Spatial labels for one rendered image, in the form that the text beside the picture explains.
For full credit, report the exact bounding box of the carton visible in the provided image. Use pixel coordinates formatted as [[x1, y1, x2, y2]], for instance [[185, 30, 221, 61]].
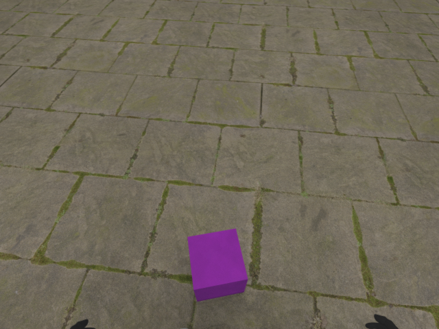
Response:
[[187, 228, 248, 302]]

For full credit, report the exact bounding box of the right robot hand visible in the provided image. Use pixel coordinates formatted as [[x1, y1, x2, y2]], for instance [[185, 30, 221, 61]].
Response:
[[366, 314, 398, 329]]

